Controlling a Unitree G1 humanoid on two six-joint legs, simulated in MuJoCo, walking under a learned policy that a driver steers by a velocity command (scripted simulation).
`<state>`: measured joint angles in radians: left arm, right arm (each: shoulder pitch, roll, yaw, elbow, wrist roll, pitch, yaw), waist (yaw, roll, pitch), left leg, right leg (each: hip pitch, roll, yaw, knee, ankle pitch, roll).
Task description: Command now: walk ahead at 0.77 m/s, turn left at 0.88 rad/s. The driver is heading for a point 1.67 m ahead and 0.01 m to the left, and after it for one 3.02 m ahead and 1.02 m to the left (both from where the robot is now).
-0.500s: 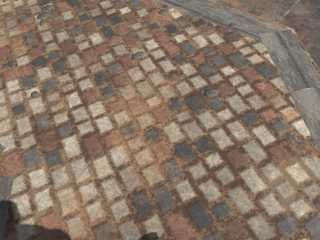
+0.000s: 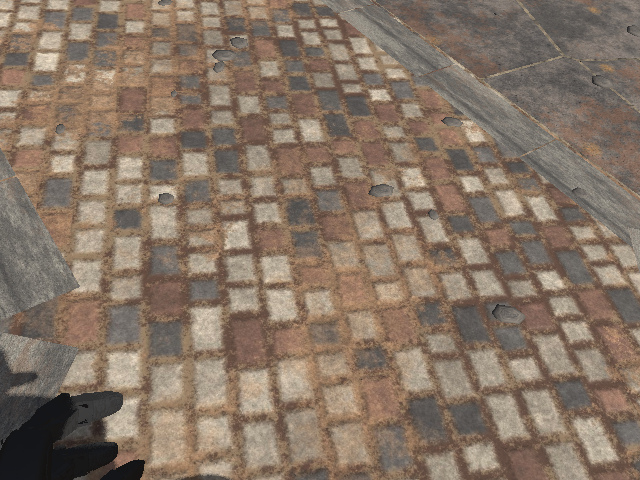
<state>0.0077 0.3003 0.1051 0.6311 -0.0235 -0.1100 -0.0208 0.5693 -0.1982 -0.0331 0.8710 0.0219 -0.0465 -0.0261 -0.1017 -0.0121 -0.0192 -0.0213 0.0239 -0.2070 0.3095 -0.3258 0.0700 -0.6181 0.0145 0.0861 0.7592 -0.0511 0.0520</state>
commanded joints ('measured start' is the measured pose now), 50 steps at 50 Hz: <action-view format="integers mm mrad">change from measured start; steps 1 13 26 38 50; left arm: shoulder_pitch -242 365 372 400 37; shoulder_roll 4 89 170 40 47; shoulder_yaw -9 16 -2 -48 -50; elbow -123 24 146 130 -1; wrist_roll -8 11 -12 -35 -26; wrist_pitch -33 -22 -18 47 37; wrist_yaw -14 1 10 17 -70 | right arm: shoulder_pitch -11 -198 -595 -310 -191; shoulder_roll -170 -174 -135 -128 -265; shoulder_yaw -40 -25 14 -33 -58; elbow -80 -188 -337 -161 -99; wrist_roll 8 49 -6 -45 -54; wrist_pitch -7 -38 -50 -83 -55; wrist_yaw -14 7 87 65 -21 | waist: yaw -18 245 103 125 88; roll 182 -248 -7 122 24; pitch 131 -139 182 6 148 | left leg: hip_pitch -77 -879 -496 -164 94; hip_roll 119 15 51 234 155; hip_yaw -200 37 234 -21 494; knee -130 1093 422 -102 -83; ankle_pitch -11 -68 330 2 1116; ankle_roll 134 6 7 69 -104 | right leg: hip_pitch -68 1004 428 -2 -2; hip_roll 43 -357 -246 -212 -3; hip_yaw -42 617 -49 64 -279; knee -128 -494 -758 577 -32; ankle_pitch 46 -681 109 -123 227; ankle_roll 24 -259 -210 -103 -167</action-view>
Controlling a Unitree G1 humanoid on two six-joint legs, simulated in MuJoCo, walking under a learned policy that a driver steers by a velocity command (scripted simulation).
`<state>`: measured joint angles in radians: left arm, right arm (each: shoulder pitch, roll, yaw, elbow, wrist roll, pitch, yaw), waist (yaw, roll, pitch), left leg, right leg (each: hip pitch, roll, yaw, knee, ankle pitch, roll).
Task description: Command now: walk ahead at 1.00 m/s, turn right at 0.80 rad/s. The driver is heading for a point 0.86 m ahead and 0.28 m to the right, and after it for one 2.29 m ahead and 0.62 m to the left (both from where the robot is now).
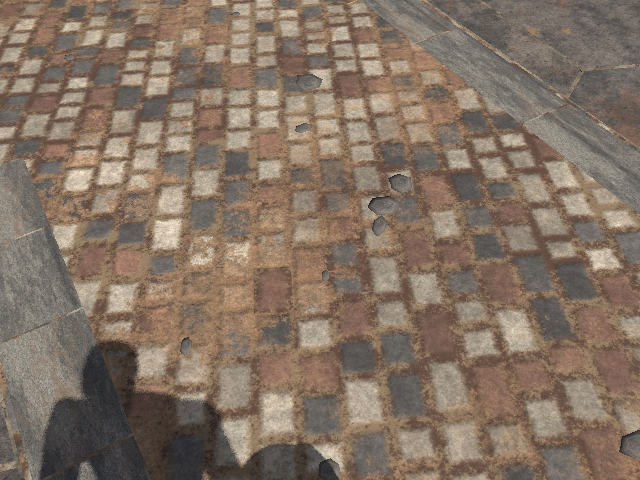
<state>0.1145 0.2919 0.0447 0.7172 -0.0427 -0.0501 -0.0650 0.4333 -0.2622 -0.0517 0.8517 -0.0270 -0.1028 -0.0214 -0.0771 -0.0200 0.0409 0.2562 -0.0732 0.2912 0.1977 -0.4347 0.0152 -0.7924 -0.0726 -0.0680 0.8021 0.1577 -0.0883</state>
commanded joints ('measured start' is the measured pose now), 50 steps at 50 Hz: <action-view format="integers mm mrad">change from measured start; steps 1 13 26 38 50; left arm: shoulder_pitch -16 187 424 65 71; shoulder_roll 79 103 -70 76 225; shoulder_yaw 22 47 12 36 86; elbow -87 -73 -119 -185 -236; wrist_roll -18 24 3 20 35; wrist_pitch -18 -57 4 74 38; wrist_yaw -28 41 75 41 38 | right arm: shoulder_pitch -60 -283 -57 -365 -326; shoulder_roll -239 -127 -314 -196 -222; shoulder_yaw -48 -2 -84 -67 -42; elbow -86 -284 -309 -199 -221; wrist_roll -2 19 -18 38 40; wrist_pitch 16 -43 -47 26 52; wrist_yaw -38 9 25 -4 25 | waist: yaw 107 11 65 96 125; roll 82 138 453 103 -35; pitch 41 43 -526 -93 -277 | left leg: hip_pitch -143 -876 296 -375 -958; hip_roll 271 136 541 342 94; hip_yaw -1 -460 -1096 -250 -399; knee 130 960 244 80 1134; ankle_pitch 1458 118 456 791 -103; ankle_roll -53 -38 227 144 -52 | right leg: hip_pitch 249 492 120 233 866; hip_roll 123 13 273 -30 -231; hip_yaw -159 642 322 83 620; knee -69 -599 594 88 -440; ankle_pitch -25 -496 -850 -260 1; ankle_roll -35 -275 78 112 -280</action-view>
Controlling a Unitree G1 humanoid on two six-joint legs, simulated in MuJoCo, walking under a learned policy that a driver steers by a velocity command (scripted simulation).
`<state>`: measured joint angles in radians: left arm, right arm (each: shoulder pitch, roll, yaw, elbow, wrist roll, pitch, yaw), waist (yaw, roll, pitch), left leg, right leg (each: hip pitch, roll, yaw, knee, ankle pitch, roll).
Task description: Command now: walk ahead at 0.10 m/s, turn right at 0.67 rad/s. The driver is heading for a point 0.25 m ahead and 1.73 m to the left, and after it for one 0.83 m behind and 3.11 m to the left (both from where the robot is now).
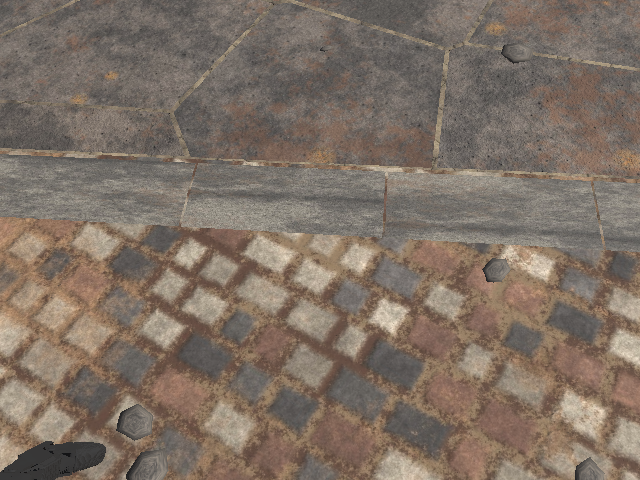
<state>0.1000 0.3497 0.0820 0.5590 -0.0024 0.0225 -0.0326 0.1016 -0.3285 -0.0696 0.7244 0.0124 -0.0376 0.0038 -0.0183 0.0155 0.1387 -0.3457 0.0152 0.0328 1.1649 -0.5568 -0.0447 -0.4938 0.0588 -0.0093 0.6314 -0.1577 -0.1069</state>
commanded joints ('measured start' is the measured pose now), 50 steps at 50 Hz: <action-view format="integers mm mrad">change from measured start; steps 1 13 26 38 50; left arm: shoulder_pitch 59 5 40 59 58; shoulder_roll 130 70 36 37 23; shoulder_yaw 36 0 5 25 40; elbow -70 -5 83 47 85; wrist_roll -19 13 29 32 8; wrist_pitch -33 6 -4 -33 -19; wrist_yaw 14 42 60 96 46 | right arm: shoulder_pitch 3 21 6 66 226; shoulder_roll -135 -38 -128 -102 -233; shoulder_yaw -20 16 11 -46 -111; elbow -75 -57 -67 -154 -178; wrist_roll -13 -14 -10 15 7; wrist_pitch -3 41 15 77 113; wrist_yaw -15 -6 3 -3 -6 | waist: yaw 42 23 35 10 -35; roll -15 -144 82 -130 215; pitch -316 -260 -100 -249 -197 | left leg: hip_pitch -325 53 -61 -341 312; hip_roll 41 8 110 39 165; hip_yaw -136 -49 -257 -106 -261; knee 91 -479 -822 87 -747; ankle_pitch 54 281 244 -23 767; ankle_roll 1 -11 122 -13 188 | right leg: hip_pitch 469 151 289 432 -28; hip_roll -322 -203 -50 -472 -230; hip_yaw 483 328 68 281 -245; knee -261 -221 -87 -275 313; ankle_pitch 309 33 -67 379 -282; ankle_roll -210 -104 104 -157 156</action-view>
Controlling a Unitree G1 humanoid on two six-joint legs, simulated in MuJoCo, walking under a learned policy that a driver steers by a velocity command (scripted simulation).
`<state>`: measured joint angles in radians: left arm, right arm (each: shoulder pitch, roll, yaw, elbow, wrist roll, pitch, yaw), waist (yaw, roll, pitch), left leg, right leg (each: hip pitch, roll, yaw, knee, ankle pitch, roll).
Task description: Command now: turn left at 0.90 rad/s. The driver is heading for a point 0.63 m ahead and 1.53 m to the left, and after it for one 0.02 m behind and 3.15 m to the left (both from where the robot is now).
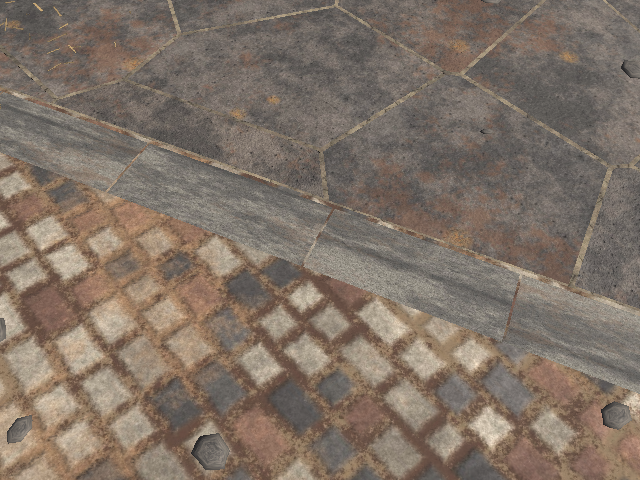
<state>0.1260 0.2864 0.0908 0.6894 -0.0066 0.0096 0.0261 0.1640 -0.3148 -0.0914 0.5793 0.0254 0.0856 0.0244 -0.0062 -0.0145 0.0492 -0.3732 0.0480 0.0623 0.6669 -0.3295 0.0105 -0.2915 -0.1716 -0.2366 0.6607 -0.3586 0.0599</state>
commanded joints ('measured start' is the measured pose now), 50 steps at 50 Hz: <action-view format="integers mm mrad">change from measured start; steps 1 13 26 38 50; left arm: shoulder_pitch -71 -111 -131 -43 -73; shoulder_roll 55 62 95 208 142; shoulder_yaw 14 3 13 51 31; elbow -140 -65 -87 -47 -80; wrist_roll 39 9 21 5 28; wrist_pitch -14 -34 -28 -11 -30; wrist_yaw -3 -7 19 -9 2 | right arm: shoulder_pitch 129 -8 63 -17 -19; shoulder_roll -343 -194 -203 -98 -190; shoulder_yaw -96 -59 -64 -21 -45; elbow -74 -91 -66 -114 -105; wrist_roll -46 -2 -4 1 -10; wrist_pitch -42 -45 -30 -15 -66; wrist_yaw -22 -75 -45 -8 -55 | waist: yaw -31 5 -37 31 29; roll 405 145 -106 -152 143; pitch -158 -176 -86 -126 -165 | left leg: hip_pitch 370 183 -281 -90 240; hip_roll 325 87 -63 34 139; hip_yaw -697 -506 -205 2 -409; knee -294 -266 578 134 -285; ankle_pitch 654 340 -88 -10 553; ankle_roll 353 188 -84 -79 208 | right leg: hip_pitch -496 -256 128 213 -360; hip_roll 159 246 -78 -143 155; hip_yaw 157 360 531 163 319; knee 530 133 -365 -331 469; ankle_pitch -356 64 221 478 19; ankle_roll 42 20 -249 -242 6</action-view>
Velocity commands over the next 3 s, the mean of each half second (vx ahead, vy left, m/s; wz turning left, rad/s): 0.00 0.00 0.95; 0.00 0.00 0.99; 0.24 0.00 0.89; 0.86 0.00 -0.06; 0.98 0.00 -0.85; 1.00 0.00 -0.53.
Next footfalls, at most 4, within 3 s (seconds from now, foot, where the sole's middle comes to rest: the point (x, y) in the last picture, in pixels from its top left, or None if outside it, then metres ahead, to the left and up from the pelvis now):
0.42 right None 0.15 -0.08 -0.76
0.86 left None -0.02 0.14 -0.76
1.28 right None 0.20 0.11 -0.76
1.78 left None -0.11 0.44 -0.76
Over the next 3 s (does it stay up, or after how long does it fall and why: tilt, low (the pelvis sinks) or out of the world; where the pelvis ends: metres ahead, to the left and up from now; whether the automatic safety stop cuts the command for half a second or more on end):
stays up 0.35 1.20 0.01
